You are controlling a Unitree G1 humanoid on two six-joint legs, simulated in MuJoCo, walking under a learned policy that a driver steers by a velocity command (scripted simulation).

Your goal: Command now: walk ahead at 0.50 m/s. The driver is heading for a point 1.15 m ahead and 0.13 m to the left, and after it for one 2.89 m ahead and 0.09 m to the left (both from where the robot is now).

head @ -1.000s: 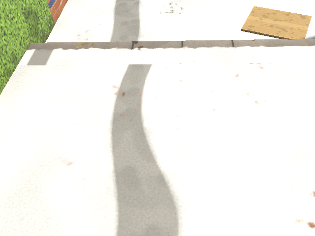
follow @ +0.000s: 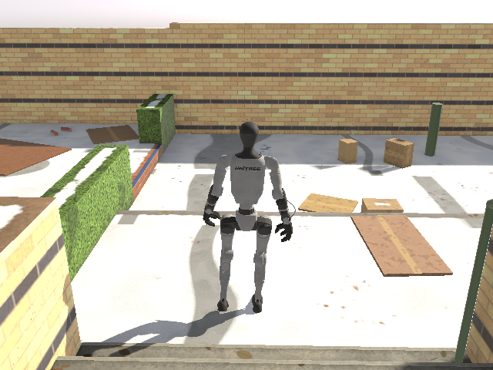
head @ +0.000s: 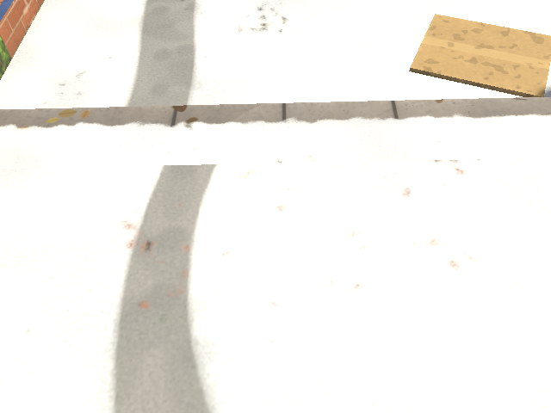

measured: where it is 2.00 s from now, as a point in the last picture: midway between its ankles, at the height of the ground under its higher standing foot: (281, 278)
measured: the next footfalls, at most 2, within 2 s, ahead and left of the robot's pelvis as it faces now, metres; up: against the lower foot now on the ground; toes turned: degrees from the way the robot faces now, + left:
left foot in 0.44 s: +0.42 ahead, +0.15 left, +0.00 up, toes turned +2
right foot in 0.86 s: +0.46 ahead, -0.09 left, +0.00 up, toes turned +0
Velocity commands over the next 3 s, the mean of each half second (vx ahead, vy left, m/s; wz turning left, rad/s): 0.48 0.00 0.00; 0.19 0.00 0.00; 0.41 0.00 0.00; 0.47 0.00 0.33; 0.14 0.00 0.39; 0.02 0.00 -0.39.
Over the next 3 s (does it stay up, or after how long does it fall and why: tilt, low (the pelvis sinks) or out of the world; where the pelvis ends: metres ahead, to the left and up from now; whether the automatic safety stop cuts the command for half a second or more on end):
stays up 0.98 0.04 0.00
